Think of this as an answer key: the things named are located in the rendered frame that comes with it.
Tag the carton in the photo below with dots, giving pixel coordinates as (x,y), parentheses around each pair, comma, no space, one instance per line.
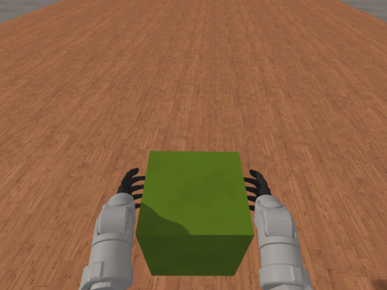
(194,217)

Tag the robot right forearm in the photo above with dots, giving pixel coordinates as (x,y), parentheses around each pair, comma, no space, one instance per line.
(281,261)

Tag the robot left forearm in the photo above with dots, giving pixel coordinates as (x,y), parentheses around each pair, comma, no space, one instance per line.
(109,265)

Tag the left robot hand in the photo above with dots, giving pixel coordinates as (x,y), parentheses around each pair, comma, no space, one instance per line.
(127,182)

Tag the right robot hand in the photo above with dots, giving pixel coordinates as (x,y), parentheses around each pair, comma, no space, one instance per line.
(261,187)

